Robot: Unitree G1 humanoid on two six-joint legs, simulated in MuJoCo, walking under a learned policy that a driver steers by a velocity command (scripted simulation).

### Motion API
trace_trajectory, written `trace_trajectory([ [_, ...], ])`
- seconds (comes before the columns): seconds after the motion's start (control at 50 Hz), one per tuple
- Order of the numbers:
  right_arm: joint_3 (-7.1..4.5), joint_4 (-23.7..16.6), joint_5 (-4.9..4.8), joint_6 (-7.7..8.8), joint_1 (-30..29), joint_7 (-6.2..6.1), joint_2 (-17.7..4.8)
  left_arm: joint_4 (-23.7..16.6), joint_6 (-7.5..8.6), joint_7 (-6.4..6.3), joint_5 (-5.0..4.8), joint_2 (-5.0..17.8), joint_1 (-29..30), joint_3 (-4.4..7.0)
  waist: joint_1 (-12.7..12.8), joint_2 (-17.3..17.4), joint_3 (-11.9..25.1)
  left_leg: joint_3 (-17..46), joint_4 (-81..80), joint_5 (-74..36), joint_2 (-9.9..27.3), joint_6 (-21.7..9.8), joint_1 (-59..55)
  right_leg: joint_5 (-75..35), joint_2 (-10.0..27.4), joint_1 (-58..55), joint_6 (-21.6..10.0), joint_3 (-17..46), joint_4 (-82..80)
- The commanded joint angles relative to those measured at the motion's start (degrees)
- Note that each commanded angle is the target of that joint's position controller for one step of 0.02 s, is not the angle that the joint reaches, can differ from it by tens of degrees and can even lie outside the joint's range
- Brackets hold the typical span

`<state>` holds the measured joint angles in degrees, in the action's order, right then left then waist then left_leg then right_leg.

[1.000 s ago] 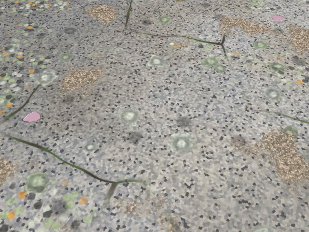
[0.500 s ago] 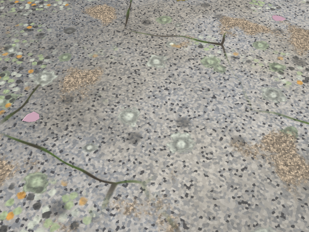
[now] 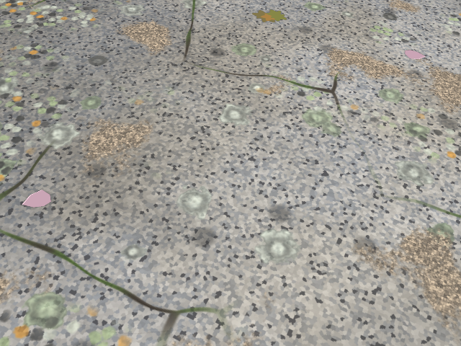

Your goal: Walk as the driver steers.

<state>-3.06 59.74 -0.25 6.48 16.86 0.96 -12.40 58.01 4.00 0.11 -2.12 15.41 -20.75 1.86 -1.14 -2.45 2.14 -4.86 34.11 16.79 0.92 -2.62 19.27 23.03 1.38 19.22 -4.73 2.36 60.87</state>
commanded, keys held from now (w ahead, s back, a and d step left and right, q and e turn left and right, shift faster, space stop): w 0.70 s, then no key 0.30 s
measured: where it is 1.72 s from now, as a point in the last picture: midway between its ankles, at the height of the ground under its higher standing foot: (219, 310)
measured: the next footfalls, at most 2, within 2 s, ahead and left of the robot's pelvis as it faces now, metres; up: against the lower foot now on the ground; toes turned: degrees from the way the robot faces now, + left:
right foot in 0.46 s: +0.45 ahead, -0.11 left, +0.00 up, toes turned -3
left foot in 0.94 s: +0.71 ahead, +0.13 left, +0.00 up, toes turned +2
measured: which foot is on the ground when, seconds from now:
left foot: down 0.00-0.48, up 0.50-0.92, down 0.94-1.00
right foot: up 0.00-0.44, down 0.46-0.94, up 0.96-1.00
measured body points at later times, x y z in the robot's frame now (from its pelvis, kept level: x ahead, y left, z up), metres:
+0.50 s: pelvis +0.28 -0.01 -0.02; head +0.33 -0.01 +0.43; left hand +0.49 +0.22 -0.12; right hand +0.20 -0.27 -0.15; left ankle +0.04 +0.10 -0.68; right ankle +0.41 -0.10 -0.73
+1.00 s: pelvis +0.55 +0.03 -0.01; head +0.59 +0.05 +0.44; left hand +0.57 +0.30 -0.16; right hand +0.73 -0.21 -0.11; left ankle +0.67 +0.13 -0.73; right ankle +0.42 -0.11 -0.69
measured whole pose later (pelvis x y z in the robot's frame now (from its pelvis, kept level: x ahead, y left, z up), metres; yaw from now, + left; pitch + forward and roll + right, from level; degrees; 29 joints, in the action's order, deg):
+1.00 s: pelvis +0.55 +0.03 -0.01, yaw +0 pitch +2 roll -2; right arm -2.5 48.3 1.3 5.2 4.3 0.7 -13.4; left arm 57.9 3.6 -0.4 -0.4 15.1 -15.4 2.4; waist 2.7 0.1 -2.4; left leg -1.6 30.8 4.6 1.0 -2.7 28.0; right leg 30.9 -0.8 12.0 0.8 0.8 48.3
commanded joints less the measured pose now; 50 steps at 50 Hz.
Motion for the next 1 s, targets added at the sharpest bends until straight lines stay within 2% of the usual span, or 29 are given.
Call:
trace_trajectory([
  [0.02, 0.02, -0.7, 0.22, 1.31, 4.5, 0.92, -6.8, -6.6, 2.99, 0.52, -0.41, 3.9, 4.9, 0.41, 0.2, 7.3, -5.3, 30.4, -25.9, 13.3, 17.6, -7.9, -17.1, -9.9, 4.3, 29.5, -2.4, 3.6, 15.0],
  [0.04, 0.45, -1.0, 0.42, 1.26, 3.2, 1.07, -5.7, -6.4, 2.72, 0.41, 0.41, 4.7, 5.2, 0.88, 1.0, 7.3, -5.9, 24.0, -26.6, 6.1, 14.9, -6.7, -14.5, -12.9, 5.7, 26.6, -2.1, 2.6, 11.2],
  [0.06, 0.96, -0.6, 0.65, 1.09, 4.0, 1.04, -4.1, -5.8, 2.12, 0.63, 0.56, 4.8, 4.8, 1.15, 1.3, 8.3, -6.1, 19.6, -27.1, 1.1, 13.0, -5.9, -13.2, -14.5, 6.5, 24.3, -1.7, 1.7, 9.2],
  [0.1, 1.19, 0.8, 0.84, 0.99, 7.9, 0.52, -3.7, -5.5, 1.09, 0.94, 0.60, 3.2, 6.0, 1.07, 0.7, 7.5, -6.6, 14.5, -27.3, -9.3, 11.2, -6.3, -14.0, -16.5, 6.7, 24.9, -0.8, -0.3, 6.9],
  [0.14, 1.07, 1.1, 0.97, 0.86, 9.9, -0.12, -4.9, -7.0, 0.57, 0.94, 1.11, 2.3, 10.2, 1.05, -0.2, 5.8, -7.3, 12.2, -27.8, -17.3, 11.3, -7.0, -15.7, -19.0, 7.0, 28.1, 0.6, -1.1, 2.2],
  [0.22, 1.02, -0.5, 0.77, 0.30, 10.6, -1.30, -6.1, -10.5, 0.92, 0.95, 0.77, 0.9, 20.3, 0.52, -2.2, 5.5, -8.7, 8.2, -30.2, -21.3, 10.0, -6.7, -15.4, -25.9, 5.5, 26.2, 2.6, -3.8, -14.8],
  [0.32, 0.46, -0.1, -0.02, -0.50, 15.1, -1.71, -7.0, -13.3, 1.77, 2.16, 0.43, 0.6, 28.8, 0.06, -3.9, 6.3, -10.6, 5.8, -29.8, -25.3, 11.5, -6.6, -23.2, -27.6, 2.7, 23.8, 1.2, -6.0, -28.7],
  [0.36, -0.14, -0.3, -0.08, -1.31, 14.8, -1.99, -7.9, -14.3, 2.35, 2.95, 0.15, 1.0, 30.1, 0.18, -2.8, 6.9, -10.4, 5.0, -27.3, -31.3, 13.0, -6.4, -27.4, -26.3, 1.9, 22.3, -0.2, -5.9, -31.9],
  [0.4, -0.92, -1.1, 0.21, -1.91, 12.8, -2.26, -9.7, -13.9, 2.70, 3.15, 0.22, 3.5, 26.3, 1.30, 0.5, 9.3, -6.3, 4.6, -21.2, -49.4, 13.8, -5.5, -30.9, -23.0, -0.9, 14.9, -1.8, -7.0, -32.4],
  [0.42, -1.27, -1.5, 0.46, -2.40, 12.0, -2.42, -10.3, -12.7, 2.64, 2.90, 0.27, 5.6, 21.4, 2.29, 3.2, 11.2, -2.3, 4.2, -15.2, -58.9, 13.6, -4.8, -32.6, -21.0, -2.7, 8.9, -2.7, -7.8, -31.8],
  [0.44, -1.25, -2.1, 0.74, -3.00, 10.4, -2.29, -10.3, -9.8, 2.47, 2.44, 0.24, 8.2, 11.9, 3.68, 7.9, 11.7, 3.3, 2.4, -3.9, -63.0, 11.5, -3.4, -30.4, -22.0, -4.4, -3.1, -4.1, -8.9, -33.0],
  [0.46, -0.61, -3.7, 1.01, -2.95, 8.9, -2.05, -9.3, -7.1, 2.01, 1.67, 0.97, 10.9, 1.3, 4.74, 12.2, 10.3, 10.7, 2.8, 11.1, -50.7, 9.9, -2.2, -16.1, -21.3, 2.7, -23.3, -7.0, -1.2, -29.1],
  [0.48, 1.80, -4.7, 0.96, -1.71, 16.5, -0.85, -0.3, -5.6, 1.77, 1.40, 2.50, 15.8, -6.4, 6.02, 8.5, -5.3, 21.1, 4.1, 36.8, -13.6, -1.8, 1.9, 9.5, -10.1, 19.2, -47.5, -18.0, 28.4, -31.9],
  [0.5, 1.69, -3.8, -0.58, 0.31, 15.0, -0.44, -1.7, -5.0, 1.70, 1.31, 2.66, 11.4, -4.7, 4.57, 8.8, -7.5, 24.3, 13.6, 47.7, 13.5, -4.7, 0.9, 16.4, -7.5, 22.0, -46.8, -18.3, 42.8, -42.5],
  [0.52, 0.25, -6.4, -2.48, 1.44, 8.4, -0.26, -6.9, -5.9, 1.78, 1.21, 1.79, 8.4, 1.4, 3.65, 7.6, -6.2, 13.5, 13.5, 50.4, 11.2, -0.6, -0.4, 21.5, -7.6, 19.1, -38.0, -14.1, 32.8, -44.1],
  [0.54, 0.04, -7.9, -2.90, 1.90, 4.0, -0.59, -8.4, -7.2, 1.95, 1.25, 1.67, 5.8, 7.1, 2.75, 5.6, -0.8, 6.9, 11.6, 48.1, 5.7, 2.8, -0.9, 20.6, -12.2, 17.3, -26.8, -12.0, 23.7, -45.9],
  [0.56, -0.50, -8.1, -2.36, 1.62, 2.0, -1.18, -8.7, -7.3, 2.29, 1.62, 1.95, 3.6, 10.2, 1.98, 3.6, 2.6, 2.7, 10.0, 44.7, 2.3, 5.0, -0.8, 18.3, -16.8, 15.3, -17.8, -10.5, 17.6, -47.9],
  [0.6, -0.93, -8.0, -1.48, -0.28, 4.5, -1.70, -6.4, -6.2, 2.74, 2.12, 2.57, 2.1, 11.7, 1.39, 0.0, -0.2, -0.4, 9.8, 39.8, -0.6, 7.8, -0.7, 12.5, -17.7, 11.3, -8.3, -9.1, 10.1, -51.4],
  [0.64, -0.75, -8.5, -1.19, -1.68, 4.5, -2.08, -4.7, -4.9, 3.07, 2.10, 2.17, 3.5, 10.2, 1.71, -1.1, -1.2, -3.0, 8.7, 35.7, -1.1, 8.9, 0.3, 12.6, -19.4, 10.3, -3.8, -9.7, 6.4, -54.0],
  [0.72, -0.95, -12.1, 0.05, -1.89, -4.6, -2.23, -5.9, -4.2, 2.84, 0.55, 2.46, 6.7, 7.3, 2.40, 0.4, -0.1, -5.6, 7.1, 20.6, -12.5, 9.5, 3.0, 17.9, -28.9, 9.2, -4.4, -9.5, 1.9, -54.8],
  [0.78, -0.15, -13.5, 0.07, -1.18, -10.9, -1.61, -4.1, -3.7, 2.09, -0.10, 2.19, 7.5, 4.8, 2.47, 2.9, 0.0, -4.8, 3.5, 5.9, -21.1, 5.4, 3.2, 12.0, -40.1, 6.7, -5.7, -6.8, -3.4, -51.7],
  [0.84, -0.21, -14.5, -0.22, -1.16, -13.6, -0.77, -4.9, -2.4, 0.99, -0.47, 1.52, 7.8, 2.3, 2.57, 4.1, -1.4, -2.9, 4.2, -0.2, -23.2, 3.5, 2.4, 10.5, -40.9, 8.9, -12.4, -5.7, -2.5, -47.3],
  [0.88, -0.83, -14.9, 0.15, -0.93, -12.8, -0.26, -6.9, -2.1, 0.29, -0.85, 1.21, 7.8, 3.2, 2.70, 2.7, -2.5, -1.4, 5.4, -3.7, -20.5, 2.7, 0.7, 8.7, -40.9, 10.6, -16.5, -4.0, -0.7, -43.0],
  [0.9, -1.37, -14.1, 0.49, -0.71, -10.0, -0.17, -8.0, -2.1, -0.05, -1.03, 1.02, 8.1, 4.7, 2.81, 0.6, -2.5, -0.2, 5.1, -6.4, -21.1, 1.8, -0.3, 4.9, -41.3, 10.2, -17.3, -2.7, -0.6, -39.4],
  [0.92, -2.25, -12.1, 1.06, -0.47, -4.8, -0.34, -9.7, -2.3, -0.28, -1.11, 1.17, 7.5, 5.0, 2.62, -1.6, -1.4, 2.5, 3.9, -9.0, -24.9, 0.4, -1.5, -2.1, -42.3, 7.7, -17.0, -1.2, -1.4, -32.9],
  [0.94, -3.27, -11.0, 1.78, -0.28, 0.3, -0.69, -13.7, -2.5, -0.26, -1.11, 2.24, 5.5, 2.6, 1.94, -2.3, 4.1, 7.9, 8.4, -6.9, -48.6, 6.4, -3.4, -13.2, -31.9, 3.6, -12.4, 1.5, -4.1, -21.8],
  [0.96, -2.89, -10.9, 3.05, -0.88, 2.4, -0.94, -14.9, -1.1, 0.13, -0.70, 3.06, -0.7, -6.4, 0.10, 1.0, 16.4, 15.5, 24.1, -4.0, -65.8, 20.3, -13.2, -31.6, 0.2, -3.0, 3.7, 5.1, -4.7, -3.9],
  [0.98, -1.59, -10.5, 1.92, -1.39, 3.6, -0.41, -10.3, 0.5, 0.12, -0.31, 1.88, 0.3, -8.5, 0.06, 0.3, 17.5, 21.3, 31.1, -6.7, -63.1, 22.9, -16.9, -32.4, 16.8, -3.4, 6.3, 6.2, 1.8, 4.2],
  [1.0, -1.21, -11.0, 0.92, -1.71, 0.7, 0.07, -9.3, 0.1, -0.41, -0.23, 0.83, 4.6, -5.6, 1.20, 0.4, 12.7, 17.4, 28.0, -8.3, -51.5, 20.4, -15.1, -27.0, 16.6, -1.2, 8.7, 6.4, 3.8, 8.0],
])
